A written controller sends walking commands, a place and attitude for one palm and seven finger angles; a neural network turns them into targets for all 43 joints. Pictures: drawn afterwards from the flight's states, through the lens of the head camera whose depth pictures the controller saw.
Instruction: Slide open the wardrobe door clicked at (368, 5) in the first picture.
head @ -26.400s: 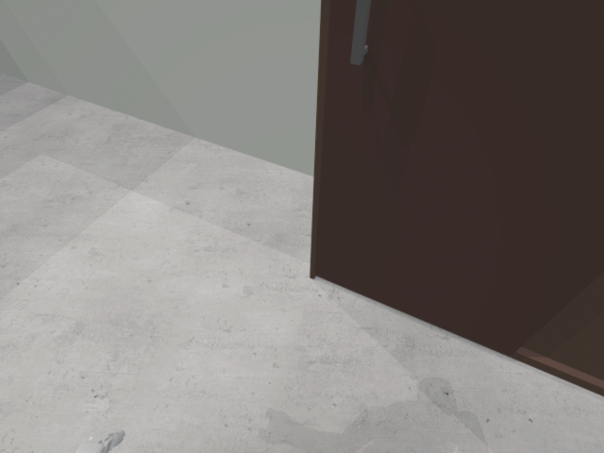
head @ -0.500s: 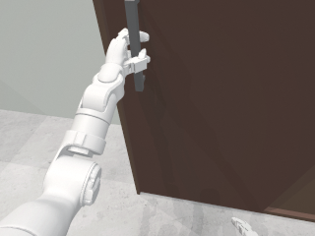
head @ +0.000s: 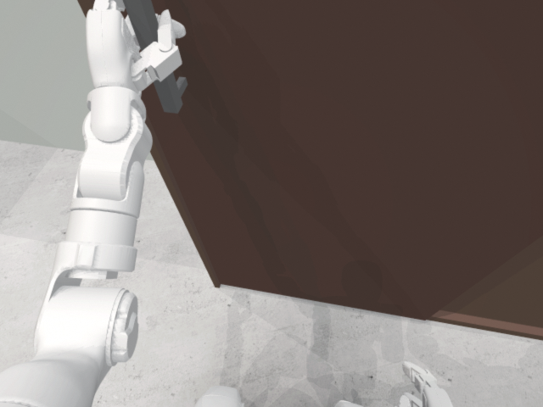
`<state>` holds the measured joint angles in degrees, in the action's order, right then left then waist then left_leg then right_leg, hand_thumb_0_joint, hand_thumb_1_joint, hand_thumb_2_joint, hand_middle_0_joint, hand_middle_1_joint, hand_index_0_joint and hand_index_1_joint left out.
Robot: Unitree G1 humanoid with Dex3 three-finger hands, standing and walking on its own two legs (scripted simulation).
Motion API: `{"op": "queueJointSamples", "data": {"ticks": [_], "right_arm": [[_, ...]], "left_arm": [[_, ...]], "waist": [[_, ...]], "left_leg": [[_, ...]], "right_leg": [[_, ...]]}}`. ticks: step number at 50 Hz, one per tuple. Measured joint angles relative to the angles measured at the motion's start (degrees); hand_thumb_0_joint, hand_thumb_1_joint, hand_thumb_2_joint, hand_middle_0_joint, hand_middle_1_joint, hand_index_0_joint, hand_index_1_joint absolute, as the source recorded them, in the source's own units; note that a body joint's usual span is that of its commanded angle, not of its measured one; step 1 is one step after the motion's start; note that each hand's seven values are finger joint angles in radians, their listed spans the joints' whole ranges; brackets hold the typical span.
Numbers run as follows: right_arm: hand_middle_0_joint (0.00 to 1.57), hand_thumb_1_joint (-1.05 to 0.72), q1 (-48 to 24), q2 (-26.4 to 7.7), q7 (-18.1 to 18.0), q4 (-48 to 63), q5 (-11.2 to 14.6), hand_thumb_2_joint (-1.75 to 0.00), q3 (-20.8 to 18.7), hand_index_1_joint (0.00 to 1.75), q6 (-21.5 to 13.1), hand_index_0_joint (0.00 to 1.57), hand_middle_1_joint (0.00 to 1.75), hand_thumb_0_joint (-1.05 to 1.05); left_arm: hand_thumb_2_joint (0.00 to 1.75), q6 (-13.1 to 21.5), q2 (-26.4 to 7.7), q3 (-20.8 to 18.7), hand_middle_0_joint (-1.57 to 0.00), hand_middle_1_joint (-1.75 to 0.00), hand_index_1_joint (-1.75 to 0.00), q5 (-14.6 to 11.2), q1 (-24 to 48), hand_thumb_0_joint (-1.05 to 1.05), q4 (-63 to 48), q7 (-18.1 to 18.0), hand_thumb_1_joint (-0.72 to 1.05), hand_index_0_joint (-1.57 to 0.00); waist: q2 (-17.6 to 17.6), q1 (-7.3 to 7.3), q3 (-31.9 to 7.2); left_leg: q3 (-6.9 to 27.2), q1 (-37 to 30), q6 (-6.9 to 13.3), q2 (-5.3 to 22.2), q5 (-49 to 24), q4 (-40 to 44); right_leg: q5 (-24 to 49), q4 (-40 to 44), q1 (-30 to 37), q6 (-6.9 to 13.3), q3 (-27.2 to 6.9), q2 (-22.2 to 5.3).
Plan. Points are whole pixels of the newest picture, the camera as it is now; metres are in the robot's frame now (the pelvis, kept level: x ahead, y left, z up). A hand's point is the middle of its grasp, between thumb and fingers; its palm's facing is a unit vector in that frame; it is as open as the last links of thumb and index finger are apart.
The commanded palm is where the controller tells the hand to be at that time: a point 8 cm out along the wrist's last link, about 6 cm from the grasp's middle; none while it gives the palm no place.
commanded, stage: step sideways, sliding the door along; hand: left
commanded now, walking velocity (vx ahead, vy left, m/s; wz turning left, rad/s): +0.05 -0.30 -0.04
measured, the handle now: (152, 17) +0.47 +0.21 +0.28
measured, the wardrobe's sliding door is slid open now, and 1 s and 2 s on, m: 0.01 0.22 0.47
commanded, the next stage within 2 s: none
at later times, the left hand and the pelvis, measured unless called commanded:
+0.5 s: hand (228, 51) +0.45 +0.12 +0.26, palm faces +0.48 -0.88 -0.09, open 6.6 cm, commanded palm +0.41 +0.08 +0.26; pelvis +0.09 -0.14 -0.01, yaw +8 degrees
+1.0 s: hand (356, 68) +0.43 -0.02 +0.26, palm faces +0.25 -0.97 -0.03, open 6.9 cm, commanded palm +0.40 -0.05 +0.24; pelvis +0.12 -0.20 +0.02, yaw +2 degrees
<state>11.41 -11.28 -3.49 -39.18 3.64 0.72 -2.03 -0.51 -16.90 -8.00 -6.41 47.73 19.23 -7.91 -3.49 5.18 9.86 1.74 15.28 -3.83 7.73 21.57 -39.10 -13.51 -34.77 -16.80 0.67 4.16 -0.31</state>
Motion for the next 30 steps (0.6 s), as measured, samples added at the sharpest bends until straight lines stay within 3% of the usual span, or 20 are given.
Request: {"op": "queueJointSamples", "data": {"ticks": [2, 4, 5, 6, 7, 10, 12, 15, 20, 22, 23, 25, 27, 30], "right_arm": [[0.20, -0.90, -1.4, -0.9, -0.3, -0.8, 0.3, -0.90, -0.6, 0.30, 0.1, 0.20, 0.30, 0.02], [0.20, -0.91, -2.7, -2.0, -0.6, -1.3, 0.3, -0.90, -1.4, 0.30, 0.0, 0.20, 0.30, 0.02], [0.20, -0.91, -3.4, -2.5, -0.7, -1.3, 0.2, -0.90, -1.7, 0.30, -0.2, 0.20, 0.30, 0.02], [0.20, -0.91, -4.0, -3.1, -0.7, -1.0, 0.0, -0.90, -1.9, 0.30, -0.5, 0.20, 0.30, 0.02], [0.20, -0.91, -4.8, -3.5, -0.7, -0.4, -0.3, -0.90, -2.4, 0.30, -0.7, 0.20, 0.30, 0.02], [0.20, -0.91, -7.2, -3.0, 1.4, 1.3, -0.6, -0.90, -3.9, 0.30, -0.6, 0.19, 0.30, 0.02], [0.20, -0.91, -8.2, -2.6, 2.8, 2.5, -0.5, -0.90, -4.0, 0.30, -0.5, 0.19, 0.30, 0.02], [0.20, -0.91, -8.7, -1.1, 4.0, 4.4, -0.3, -0.90, -3.6, 0.30, -0.4, 0.19, 0.30, 0.01], [0.20, -0.91, -8.1, 1.2, 4.2, 7.4, -0.1, -0.90, -1.9, 0.30, -2.3, 0.20, 0.30, 0.01], [0.20, -0.90, -7.7, 1.8, 4.0, 7.9, 0.3, -0.90, -1.1, 0.30, -3.6, 0.20, 0.30, 0.01], [0.20, -0.90, -8.3, 1.4, 4.0, 7.7, 0.5, -0.90, -0.9, 0.30, -4.0, 0.20, 0.30, 0.01], [0.20, -0.90, -10.3, -0.2, 3.2, 6.2, 0.2, -0.90, -1.1, 0.30, -4.4, 0.20, 0.30, 0.01], [0.20, -0.90, -11.8, -1.8, 2.1, 5.2, 0.2, -0.90, -2.0, 0.30, -4.5, 0.20, 0.30, 0.01], [0.20, -0.91, -12.3, -3.8, 1.2, 4.3, 0.1, -0.90, -3.2, 0.30, -5.4, 0.20, 0.30, 0.01]], "left_arm": [[0.85, -0.6, 0.3, -0.2, -0.46, -1.40, -1.36, 0.8, 0.0, -0.02, -1.6, -0.3, 0.74, -0.21], [0.85, -1.1, 1.0, 0.3, -0.46, -1.41, -1.34, 1.0, 0.0, -0.02, -3.6, -0.3, 0.74, -0.21], [0.85, -1.3, 1.2, 0.6, -0.47, -1.41, -1.34, 1.0, -0.1, -0.02, -4.9, -0.2, 0.74, -0.21], [0.85, -1.4, 1.3, 0.9, -0.47, -1.41, -1.33, 1.0, -0.2, -0.02, -6.3, -0.2, 0.73, -0.21], [0.85, -1.1, 1.2, 1.2, -0.48, -1.42, -1.32, 0.9, -0.2, -0.02, -7.4, -0.3, 0.73, -0.21], [0.85, 0.3, 1.4, 1.1, -0.48, -1.44, -1.30, 0.6, -0.5, -0.03, -9.8, 0.4, 0.73, -0.20], [0.85, 0.5, 1.7, 0.7, -0.49, -1.45, -1.30, 0.8, -1.8, -0.03, -11.9, 0.9, 0.73, -0.20], [0.85, 0.6, 1.8, 0.3, -0.50, -1.45, -1.29, 1.0, -3.6, -0.03, -14.4, 1.8, 0.73, -0.21], [0.85, -0.8, 0.7, -1.2, -0.54, -1.45, -1.26, 0.5, -6.1, -0.04, -17.3, 2.3, 0.72, -0.22], [0.84, -1.6, 0.0, -2.3, -0.56, -1.46, -1.25, 0.3, -6.6, -0.04, -17.8, 2.0, 0.71, -0.21], [0.84, -1.6, 0.2, -3.3, -0.57, -1.47, -1.25, 0.5, -7.2, -0.04, -18.2, 1.6, 0.71, -0.20], [0.84, -1.0, 1.4, -5.3, -0.59, -1.47, -1.27, 0.9, -9.8, -0.05, -20.6, 0.5, 0.71, -0.18], [0.84, -1.0, 2.7, -5.9, -0.59, -1.47, -1.29, 0.9, -12.7, -0.05, -24.6, -0.4, 0.71, -0.18], [0.83, -1.0, 5.0, -4.4, -0.58, -1.48, -1.31, 2.1, -15.7, -0.05, -31.1, -1.5, 0.72, -0.17]], "waist": [[-0.6, -1.24, 0.5], [-0.2, -1.36, 1.0], [0.4, -1.06, 1.2], [0.6, -0.72, 1.3], [0.7, -0.40, 1.6], [0.9, 1.37, 4.8], [0.0, 2.30, 5.7], [-0.8, 3.69, 6.2], [-1.5, 5.95, 6.6], [-1.3, 5.88, 6.3], [-2.1, 5.02, 6.4], [-3.1, 3.02, 6.2], [-2.8, 2.08, 6.0], [-1.5, 0.85, 6.1]], "left_leg": [[1.3, 3.2, 2.0, -0.6, 3.1, -6.0], [0.0, 5.2, 2.9, -2.7, 5.8, -9.7], [-1.6, 4.8, 3.3, -3.5, 4.6, -7.6], [-3.3, 3.4, 4.0, -3.6, -1.0, -2.4], [-3.8, 2.3, 3.6, -3.3, -2.6, 0.4], [-3.8, 0.1, 1.5, -2.3, -1.3, 1.5], [-3.2, -1.5, 0.5, -0.4, -1.4, 3.2], [-2.1, -4.0, -1.5, 2.5, -2.1, 5.9], [-1.3, -7.6, -4.6, 7.2, -0.6, 5.8], [-1.4, -6.9, -4.3, 8.3, 1.1, 1.2], [-0.7, -5.2, -2.6, 9.1, 0.7, -2.6], [2.1, 0.1, 0.0, 5.2, 7.1, -12.8], [1.0, 4.5, 1.1, -0.6, 12.3, -19.9], [-3.2, 6.1, 2.1, -6.1, 11.4, -14.0]], "right_leg": [[-3.3, -1.6, 0.1, 0.7, 2.7, 0.1], [-5.3, -1.9, 0.2, 1.3, 4.3, -0.7], [-5.8, -2.3, -0.1, 1.4, 4.5, -1.2], [-6.0, -4.2, -1.2, 1.5, 4.6, -1.4], [-5.5, -8.1, -3.4, 0.8, 3.9, -1.3], [-13.1, -24.3, -9.3, 0.2, -1.5, 0.3], [-13.9, -27.7, -11.4, -0.1, -2.7, 0.4], [-10.6, -25.0, -12.1, -0.9, -3.5, -0.8], [-3.5, -10.9, -6.4, -1.9, -2.2, -1.9], [3.5, -3.6, -1.8, -2.2, -0.9, -2.2], [1.0, -3.6, -0.8, -2.1, 0.4, -2.0], [-3.5, -5.4, -1.6, -1.8, 1.8, -2.6], [-3.6, -4.7, -2.7, -2.1, 1.4, -4.0], [-1.0, -3.1, -4.1, -1.3, 1.1, -5.1]]}}
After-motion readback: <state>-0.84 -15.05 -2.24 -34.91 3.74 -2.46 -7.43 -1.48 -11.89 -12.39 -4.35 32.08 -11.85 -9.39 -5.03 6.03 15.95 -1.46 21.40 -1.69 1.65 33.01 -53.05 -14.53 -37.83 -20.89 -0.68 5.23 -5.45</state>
